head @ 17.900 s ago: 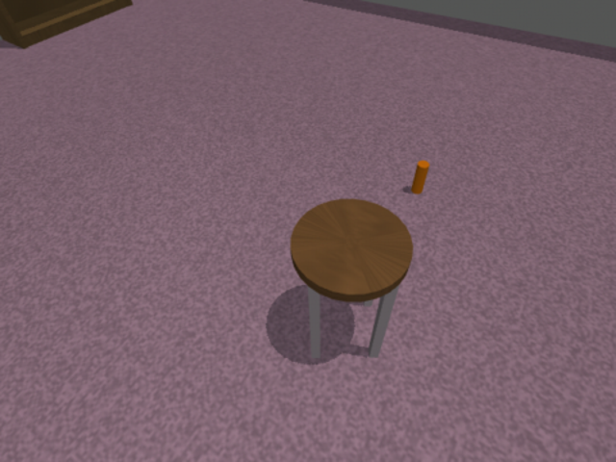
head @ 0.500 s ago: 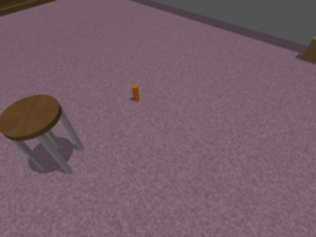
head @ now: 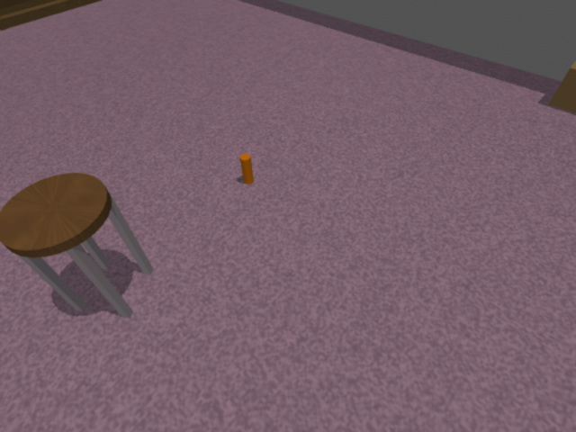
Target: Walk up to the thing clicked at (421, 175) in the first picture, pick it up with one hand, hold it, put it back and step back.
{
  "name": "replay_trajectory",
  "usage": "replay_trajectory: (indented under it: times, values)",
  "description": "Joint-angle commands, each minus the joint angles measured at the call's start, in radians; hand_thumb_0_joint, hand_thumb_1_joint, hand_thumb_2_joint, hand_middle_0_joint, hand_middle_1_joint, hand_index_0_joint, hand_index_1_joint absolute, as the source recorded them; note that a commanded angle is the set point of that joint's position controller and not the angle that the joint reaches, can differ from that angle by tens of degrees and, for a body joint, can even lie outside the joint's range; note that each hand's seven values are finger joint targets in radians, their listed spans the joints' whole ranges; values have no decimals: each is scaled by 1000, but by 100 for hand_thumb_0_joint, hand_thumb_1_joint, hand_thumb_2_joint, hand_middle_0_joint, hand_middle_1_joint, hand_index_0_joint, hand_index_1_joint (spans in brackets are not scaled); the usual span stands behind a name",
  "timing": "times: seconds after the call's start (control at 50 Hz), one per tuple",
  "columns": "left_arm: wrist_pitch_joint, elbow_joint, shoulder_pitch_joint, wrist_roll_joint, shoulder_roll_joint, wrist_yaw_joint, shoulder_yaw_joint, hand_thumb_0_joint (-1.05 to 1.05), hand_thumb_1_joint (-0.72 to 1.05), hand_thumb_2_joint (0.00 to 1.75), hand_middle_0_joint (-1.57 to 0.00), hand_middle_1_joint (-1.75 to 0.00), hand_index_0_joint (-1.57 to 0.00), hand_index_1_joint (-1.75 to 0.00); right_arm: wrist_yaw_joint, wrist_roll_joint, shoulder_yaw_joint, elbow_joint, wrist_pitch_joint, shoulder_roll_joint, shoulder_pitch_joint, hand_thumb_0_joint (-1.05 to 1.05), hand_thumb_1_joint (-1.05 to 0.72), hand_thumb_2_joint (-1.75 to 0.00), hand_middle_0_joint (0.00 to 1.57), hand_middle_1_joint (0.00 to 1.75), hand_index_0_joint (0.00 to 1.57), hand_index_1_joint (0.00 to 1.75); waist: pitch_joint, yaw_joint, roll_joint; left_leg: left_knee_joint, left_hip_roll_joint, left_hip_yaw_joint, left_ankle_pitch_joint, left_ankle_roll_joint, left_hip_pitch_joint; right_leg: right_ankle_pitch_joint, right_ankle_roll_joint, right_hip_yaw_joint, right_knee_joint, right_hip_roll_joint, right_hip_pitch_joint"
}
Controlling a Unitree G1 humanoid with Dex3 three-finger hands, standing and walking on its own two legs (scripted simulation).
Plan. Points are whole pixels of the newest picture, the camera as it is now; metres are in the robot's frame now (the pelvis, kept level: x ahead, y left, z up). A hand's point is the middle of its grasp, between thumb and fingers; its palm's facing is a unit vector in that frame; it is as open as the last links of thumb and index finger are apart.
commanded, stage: stand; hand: left
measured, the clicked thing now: (247, 169) +1.40 +0.24 -0.70
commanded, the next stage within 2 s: walk up in 0.12 s
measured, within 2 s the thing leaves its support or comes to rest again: neither
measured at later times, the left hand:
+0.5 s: hand out of the picture +0.11 +0.36 -0.18, palm faces +0.03 -0.93 -0.37, open 7.4 cm
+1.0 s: hand (157, 283) +0.42 +0.29 -0.13, palm faces +0.02 -0.92 -0.39, open 7.3 cm
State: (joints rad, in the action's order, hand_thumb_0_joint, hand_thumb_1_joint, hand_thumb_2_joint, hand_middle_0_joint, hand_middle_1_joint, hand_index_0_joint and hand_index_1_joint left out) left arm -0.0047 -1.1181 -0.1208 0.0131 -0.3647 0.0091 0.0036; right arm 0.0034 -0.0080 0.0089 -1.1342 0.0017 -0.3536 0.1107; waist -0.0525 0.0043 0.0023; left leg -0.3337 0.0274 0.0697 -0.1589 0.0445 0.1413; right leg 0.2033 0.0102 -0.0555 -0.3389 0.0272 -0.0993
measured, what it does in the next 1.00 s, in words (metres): walks ahead: left foot, then right foot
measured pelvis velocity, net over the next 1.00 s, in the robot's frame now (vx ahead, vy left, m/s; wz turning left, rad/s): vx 0.33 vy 0.01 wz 0.03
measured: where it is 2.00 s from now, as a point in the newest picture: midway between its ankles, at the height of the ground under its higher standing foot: (296, 283)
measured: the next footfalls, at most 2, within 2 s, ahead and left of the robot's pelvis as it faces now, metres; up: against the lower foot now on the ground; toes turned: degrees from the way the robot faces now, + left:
left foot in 0.40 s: +0.16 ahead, +0.18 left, +0.00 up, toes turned +8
right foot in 0.82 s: +0.40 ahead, -0.09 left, +0.00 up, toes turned -4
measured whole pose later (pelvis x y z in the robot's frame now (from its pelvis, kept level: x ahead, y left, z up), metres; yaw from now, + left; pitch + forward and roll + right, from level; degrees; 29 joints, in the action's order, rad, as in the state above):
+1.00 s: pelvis +0.33 +0.01 -0.01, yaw +2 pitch -3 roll +0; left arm -0.08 -0.86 -0.21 0.00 -0.38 0.06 0.06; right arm 0.05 -0.01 -0.05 -0.91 -0.05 -0.42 0.28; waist -0.08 0.01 0.05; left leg -1.08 0.07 -0.01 -0.37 -0.03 0.40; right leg 0.25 -0.05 -0.10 -0.54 0.03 -0.26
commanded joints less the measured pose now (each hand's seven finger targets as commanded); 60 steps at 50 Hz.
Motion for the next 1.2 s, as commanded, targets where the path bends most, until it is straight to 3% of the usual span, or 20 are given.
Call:
replay_trajectory:
  times: [0.0, 0.08, 0.1, 0.14, 0.18, 0.28, 0.36, 0.38, 0.4, 0.42, 0.46, 0.52, 0.7, 0.78, 0.8, 0.82, 0.84, 0.94, 1.1, 1.18]
  values:
    - [-25, 59, 31, -4, -211, -12, 36, 0, 90, 90, -20, -30, -20, -30, -9, 0, -43, 57, -24, -213, -33, 0, -90, -90, 20, 30, 20, 30, 70, 0, -1, 38, 84, 53, 144, -46, -6, -84, -26, 94, 77, 113, 14]
    - [-22, 58, 32, -5, -222, -13, 40, 0, 90, 90, -20, -30, -20, -30, -11, 0, -42, 57, -23, -209, -33, 0, -90, -90, 20, 30, 20, 30, 59, 0, 1, 45, 82, 55, 117, -44, -2, -54, -27, 91, 76, 109, 6]
    - [-36, 104, -41, 13, -319, 17, 120, 0, 90, 90, -20, -30, -20, -30, 16, -21, -110, 109, -39, -296, 17, 0, -90, -90, 20, 30, 20, 30, 169, 17, -22, -47, 30, 38, -400, -114, 56, 427, -74, 70, 7, 74, 86]
    - [-40, 100, -105, 25, -341, 28, 145, 0, 90, 90, -20, -30, -20, -30, 33, -30, -110, 166, -38, -268, -106, 0, -90, -90, 20, 30, 20, 30, 4, 89, -90, -231, -11, -55, -395, -86, 442, 641, -157, 252, 110, 221, 160]
    - [-61, 139, -127, 34, -368, 26, 159, 0, 90, 90, -20, -30, -20, -30, 37, -34, -114, 212, -46, -238, -163, 0, -90, -90, 20, 30, 20, 30, -93, 131, -130, -485, 49, -33, -275, -64, 644, 536, -277, 451, 257, 435, 183]
    - [-65, 216, 41, 41, -344, 43, 152, 0, 90, 90, -20, -30, -20, -30, 78, -27, -146, 186, -61, -241, 38, 0, -90, -90, 20, 30, 20, 30, -9, -9, -204, -323, 80, -66, -222, -58, 239, 398, -194, 157, 182, 265, -64]
    - [-41, 249, 35, 36, -254, 58, 120, 0, 90, 90, -20, -30, -20, -30, 58, -40, -192, 110, -68, -281, 297, 0, -90, -90, 20, 30, 20, 30, 59, -127, 48, -215, -19, -169, -138, -47, -269, 458, -143, -14, -230, 132, -436]
    - [-37, 257, -24, 32, -171, 61, 94, 0, 90, 90, -20, -30, -20, -30, 40, -48, -217, 105, -75, -371, 397, 0, -90, -90, 20, 30, 20, 30, 93, -176, 330, -32, 111, 81, -481, -107, -386, 453, -113, -84, -621, 21, -602]
    - [-38, 275, -14, 15, -160, 54, 89, 0, 90, 90, -20, -30, -20, -30, 32, -47, -216, 148, -88, -459, 381, 0, -90, -90, 20, 30, 20, 30, 81, -164, 358, 239, 368, 670, -792, -193, -258, 424, -73, 107, -841, -105, -700]
    - [-39, 270, -4, 18, -263, 45, 101, 0, 90, 90, -20, -30, -20, -30, 32, -10, -214, 195, -89, -466, 239, 0, -90, -90, 20, 30, 20, 30, 7, -106, 167, 290, 435, 721, -817, -267, -102, 330, -85, 238, -845, -9, -632]
    - [-41, 202, -110, -8, -289, 47, 106, 0, 90, 90, -20, -30, -20, -30, 30, -12, -174, 241, -100, -376, 108, 0, -90, -90, 20, 30, 20, 30, -34, -5, 67, 170, 342, 384, -576, -253, -59, 184, -61, 233, -806, 60, -599]
    - [-40, 175, -149, -2, -293, 66, 115, 0, 90, 90, -20, -30, -20, -30, 31, -13, -156, 256, -111, -330, 108, 0, -90, -90, 20, 30, 20, 30, -61, 0, 126, 196, 269, 155, -383, -238, 57, 97, -8, 166, -647, 75, -467]
    - [-48, 267, 14, 9, -235, 99, 112, 0, 90, 90, -20, -30, -20, -30, 34, -8, -157, 289, -114, -336, 176, 0, -90, -90, 20, 30, 20, 30, -47, -36, 110, 118, 213, -59, -107, -218, 9, -62, -26, -5, -280, 64, -313]
    - [-64, 240, -136, 9, -255, 77, 134, 0, 90, 90, -20, -30, -20, -30, 23, -5, -141, 314, -97, -302, 189, 0, -90, -90, 20, 30, 20, 30, 68, 60, -3, -289, 154, -152, 313, -168, 38, 5, -72, -68, -180, -17, 2]
    - [-72, 214, -287, 14, -316, 60, 163, 0, 90, 90, -20, -30, -20, -30, 21, -3, -120, 327, -96, -250, 223, 0, -90, -90, 20, 30, 20, 30, 163, 128, -160, -579, 94, -181, 195, -126, 179, 119, -105, 74, -128, 67, 206]
    - [-80, 224, -341, 4, -419, 46, 182, 0, 90, 90, -20, -30, -20, -30, 21, 13, -96, 360, -98, -182, 266, 0, -90, -90, 20, 30, 20, 30, 202, 119, -374, -806, -59, -170, -303, -81, 454, 241, -209, 594, 34, 352, 353]
    - [-76, 242, -293, -11, -434, 44, 178, 0, 90, 90, -20, -30, -20, -30, 10, 3, -120, 346, -88, -284, 192, 0, -90, -90, 20, 30, 20, 30, 144, 127, -235, -894, -2, -62, -379, -85, 492, 287, -302, 718, 86, 419, 240]
    - [-89, 298, -149, -15, -299, 34, 134, 0, 90, 90, -20, -30, -20, -30, 38, 0, -122, 290, -83, -264, 236, 0, -90, -90, 20, 30, 20, 30, 0, 19, -131, -727, 83, -25, -177, -78, 402, -7, -239, 255, 71, 245, -45]
    - [-100, 353, -168, -1, -318, 47, 130, 0, 90, 90, -20, -30, -20, -30, 69, -16, -132, 348, -90, -224, 76, 0, -90, -90, 20, 30, 20, 30, 4, 50, -112, -299, 73, -126, 6, -43, 281, 25, -224, 109, 65, 224, -106]
    - [-88, 357, -167, -2, -315, 45, 119, 0, 90, 90, -20, -30, -20, -30, 63, -16, -144, 323, -101, -239, 152, 0, -90, -90, 20, 30, 20, 30, 45, -13, -34, -203, 2, -190, 21, -73, 44, -96, -179, 41, -127, 182, -169]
